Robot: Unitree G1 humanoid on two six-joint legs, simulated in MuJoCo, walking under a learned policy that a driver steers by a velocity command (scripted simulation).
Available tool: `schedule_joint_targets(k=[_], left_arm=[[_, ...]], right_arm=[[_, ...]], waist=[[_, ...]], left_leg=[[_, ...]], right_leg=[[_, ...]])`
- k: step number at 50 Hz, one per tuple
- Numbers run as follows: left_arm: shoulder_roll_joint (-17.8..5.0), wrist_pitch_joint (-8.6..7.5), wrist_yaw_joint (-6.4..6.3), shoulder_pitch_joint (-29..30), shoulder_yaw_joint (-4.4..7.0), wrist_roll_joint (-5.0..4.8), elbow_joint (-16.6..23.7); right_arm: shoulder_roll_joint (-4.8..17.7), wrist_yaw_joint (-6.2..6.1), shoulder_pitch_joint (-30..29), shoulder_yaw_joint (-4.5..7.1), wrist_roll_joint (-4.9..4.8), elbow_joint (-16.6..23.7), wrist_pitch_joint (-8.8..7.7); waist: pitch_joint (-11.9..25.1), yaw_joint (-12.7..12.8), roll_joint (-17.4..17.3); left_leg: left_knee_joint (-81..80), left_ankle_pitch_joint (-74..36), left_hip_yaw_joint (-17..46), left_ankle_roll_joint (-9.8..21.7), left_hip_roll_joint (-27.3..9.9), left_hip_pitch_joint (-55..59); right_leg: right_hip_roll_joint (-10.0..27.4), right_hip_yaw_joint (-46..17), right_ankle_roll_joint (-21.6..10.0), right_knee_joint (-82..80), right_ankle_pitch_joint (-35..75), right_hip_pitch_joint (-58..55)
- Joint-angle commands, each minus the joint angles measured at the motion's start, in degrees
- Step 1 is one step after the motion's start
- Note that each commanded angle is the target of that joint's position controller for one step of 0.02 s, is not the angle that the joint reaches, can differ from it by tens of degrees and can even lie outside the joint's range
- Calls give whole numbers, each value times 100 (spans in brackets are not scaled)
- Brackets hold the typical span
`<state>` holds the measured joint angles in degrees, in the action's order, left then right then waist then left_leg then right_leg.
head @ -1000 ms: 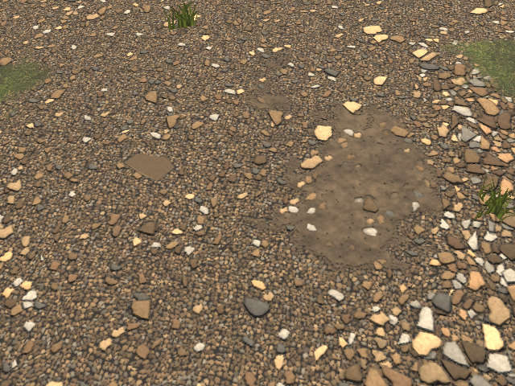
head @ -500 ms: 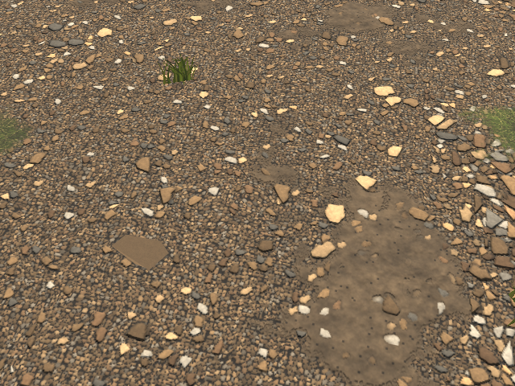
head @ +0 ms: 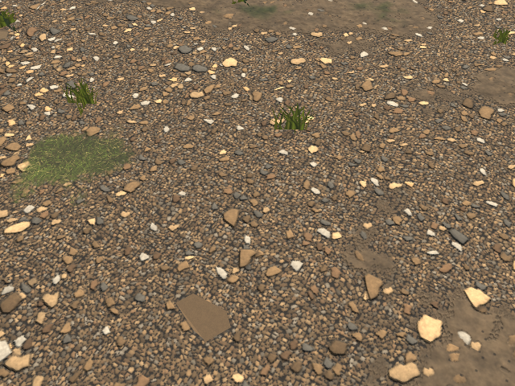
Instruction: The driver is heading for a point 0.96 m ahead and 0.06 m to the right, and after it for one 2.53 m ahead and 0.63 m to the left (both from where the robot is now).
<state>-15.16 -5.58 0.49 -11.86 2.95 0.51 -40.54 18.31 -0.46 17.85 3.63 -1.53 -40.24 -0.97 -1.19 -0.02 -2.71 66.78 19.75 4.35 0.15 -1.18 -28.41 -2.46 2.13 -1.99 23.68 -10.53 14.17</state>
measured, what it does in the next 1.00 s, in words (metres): walks ahead: left foot, then right foot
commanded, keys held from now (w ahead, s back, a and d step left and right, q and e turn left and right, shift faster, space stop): w+q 0.16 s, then w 0.10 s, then w+e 0.74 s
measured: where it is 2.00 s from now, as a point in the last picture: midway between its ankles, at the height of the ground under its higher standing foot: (279, 251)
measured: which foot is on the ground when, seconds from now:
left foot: up 0.00-0.32, down 0.34-0.88, up 0.90-1.00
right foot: down 0.00-0.36, up 0.38-0.88, down 0.90-1.00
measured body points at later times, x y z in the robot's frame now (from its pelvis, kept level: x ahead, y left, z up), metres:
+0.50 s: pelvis +0.26 +0.08 +0.00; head +0.29 +0.10 +0.45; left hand +0.28 +0.37 -0.13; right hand +0.45 -0.15 -0.09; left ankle +0.29 +0.17 -0.74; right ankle +0.20 -0.09 -0.65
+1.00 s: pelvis +0.54 +0.03 -0.01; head +0.58 +0.02 +0.43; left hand +0.72 +0.29 -0.11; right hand +0.59 -0.26 -0.13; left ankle +0.41 +0.20 -0.64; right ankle +0.59 -0.04 -0.74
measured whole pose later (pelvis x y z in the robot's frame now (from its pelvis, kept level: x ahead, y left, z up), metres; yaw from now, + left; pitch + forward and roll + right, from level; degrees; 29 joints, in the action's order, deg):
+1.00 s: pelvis +0.54 +0.03 -0.01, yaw -10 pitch +1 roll +1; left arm -17.2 -2.6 2.3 -10.4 4.1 -1.3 -41.0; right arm 16.6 -0.2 14.0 3.3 -1.2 -44.7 -5.4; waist -4.0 0.0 -0.2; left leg 68.8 25.5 0.2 -0.3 -1.9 -18.0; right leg -4.2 1.2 -5.8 33.3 -11.0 23.5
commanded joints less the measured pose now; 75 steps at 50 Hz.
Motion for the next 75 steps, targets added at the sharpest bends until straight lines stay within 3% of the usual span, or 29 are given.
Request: schedule_joint_targets(k=[1,8,13,15,17,18,19,20,21,23,29,39,42,44,45,46,47,48,50,54,60,65,68,69,70,71,72,73,75], left_arm=[[-654,-115,-11,-88,188,-23,142],[-1023,-39,-48,-237,269,-46,-191],[-1224,97,-9,-801,294,-200,-560],[-1363,169,-16,-844,305,-269,-679],[-1332,219,-45,-777,231,-292,-757],[-983,164,-38,-800,73,-121,-602],[-330,55,38,-1473,-130,-97,-505],[-1076,-11,58,-935,71,-286,-598],[-1158,-24,62,-470,129,-405,-373],[-965,36,4,-304,131,-242,-390],[-524,380,-54,-408,122,-230,-433],[-360,312,279,1115,8,-166,263],[-566,348,337,864,119,-172,386],[-1009,378,270,-500,392,-202,101],[-1513,440,146,-1366,594,-212,-89],[-2067,389,115,-1150,654,-245,-16],[-1573,299,148,-1276,510,-197,148],[-1280,221,156,-1064,428,-151,121],[-926,183,132,-348,321,-176,230],[-914,155,17,-154,293,-112,366],[-1110,252,-142,-622,349,-181,197],[-1062,334,-181,-883,355,-213,81],[-812,365,-174,-655,283,-142,152],[-498,358,-180,-770,159,-29,248],[-185,314,-194,-1756,71,-163,247],[-685,296,-206,-1927,123,-182,48],[-958,321,-198,-1297,193,-176,85],[-988,346,-213,-786,192,-72,195],[-846,345,-204,-271,190,76,409]], right_arm=[[246,39,-135,89,4,529,-26],[79,211,-1084,-17,25,801,-125],[23,339,-1817,-74,19,1140,-179],[193,342,-1667,2,75,1179,-190],[664,259,-194,258,112,762,-189],[1171,138,840,405,176,559,-140],[1484,111,757,387,218,600,-152],[939,126,778,278,213,635,-188],[760,128,459,202,194,544,-227],[393,165,-179,109,177,474,-309],[283,111,-497,156,283,143,-572],[712,-33,55,314,93,-380,-340],[935,-85,-67,375,38,-387,-205],[978,-123,-243,361,-8,-337,-120],[770,-144,-137,267,98,-249,-170],[-103,-42,447,-1,283,46,-336],[356,38,-202,42,68,93,-565],[605,80,-738,108,-132,268,-681],[577,4,-808,117,107,204,-744],[420,13,-619,125,240,190,-508],[117,80,-1851,-27,187,502,-505],[430,192,-2062,79,101,600,-624],[709,149,-967,239,196,324,-711],[987,125,-258,284,359,270,-731],[1384,169,130,385,447,24,-656],[868,229,174,279,207,15,-636],[516,228,-200,164,144,101,-601],[378,237,-535,81,179,154,-550],[194,232,-784,-25,165,91,-495]], waist=[[-5,80,818],[-175,347,552],[-387,493,529],[-201,211,700],[673,-675,694],[1545,-1029,62],[2428,-476,-1177],[2316,-870,-392],[1311,-735,-408],[531,-304,-209],[-44,83,-110],[-532,-402,81],[-132,-105,-172],[646,692,-138],[1153,1016,467],[1637,240,1881],[2189,708,1102],[1353,744,848],[541,247,283],[329,-90,423],[90,366,706],[98,360,872],[556,-240,956],[1421,-453,410],[1968,-42,-1532],[1897,-131,-1198],[1249,-249,-598],[956,-190,-114],[575,-22,-13]], left_leg=[[-99,-395,196,-81,-522,-1159],[-2057,-2063,-151,-74,-495,-1135],[-3074,-1600,-453,233,-227,-880],[-3364,-997,-663,446,53,-246],[-3884,-1526,-805,759,281,2084],[-3546,-2040,507,1109,-900,4093],[-4186,-1254,3269,1989,-2362,5373],[-4563,-889,3282,1815,-2259,4965],[-4696,-1186,2201,1554,-2027,4218],[-5075,-1734,1082,1265,-1519,2894],[-5947,-2250,-302,1175,-1317,1954],[-5703,-2861,-1395,873,-1551,3255],[-4732,-5264,-1613,682,-1565,3577],[-2781,-5980,-1832,409,-1274,3059],[-1042,-4183,-1825,122,-991,1687],[924,1279,-1156,-255,269,-891],[1415,1449,111,-133,294,-1502],[1245,892,133,18,22,-1907],[241,128,82,47,-404,-1352],[-679,-369,-46,-257,-484,-638],[-3142,-2374,-215,-475,-1,-127],[-3873,-2041,71,-244,110,118],[-4239,-1962,-88,179,7,1535],[-3988,-2599,737,551,-893,2917],[-4335,-2884,3269,1688,-2064,4539],[-4568,-2460,3959,1821,-2203,4504],[-4512,-2887,3045,1649,-1951,3918],[-4461,-3662,2276,1493,-1665,3324],[-4533,-4998,1495,1347,-1190,2454]], right_leg=[[1638,-1358,-894,-1374,647,-780],[1529,-32,-778,-1477,1679,-1066],[1807,143,-731,-1297,2152,-1679],[1877,139,-682,-749,3744,-1874],[1540,389,-428,994,4577,-1261],[1207,421,-206,2838,2423,224],[154,-157,97,4678,-2335,2088],[313,-980,70,5185,-2340,2456],[562,-822,55,5122,-1860,2834],[947,-685,137,4518,-1016,2506],[1059,-887,381,3842,206,2345],[838,-177,-7,1407,972,2697],[383,305,-323,1337,122,1949],[-129,481,-677,957,172,10],[400,-613,-1002,759,315,-1714],[1836,-3950,-2145,175,-674,-3488],[2119,-4984,-2231,-647,-1251,-3753],[1994,-4173,-1931,-777,-864,-3201],[1515,-2925,-1584,-767,390,-1621],[1166,-2119,-1567,-1072,1725,-438],[661,-1624,-1080,-963,1055,84],[1006,-2444,-919,-320,585,-623],[675,-2278,-574,877,1544,-679],[323,-1846,-320,2365,914,-180],[-609,-1242,167,4272,-2033,1743],[-355,-1542,284,5071,-2566,2272],[-175,-1520,359,5343,-2199,2415],[67,-1200,415,5195,-1915,2291],[421,-932,464,4286,-1577,1957]])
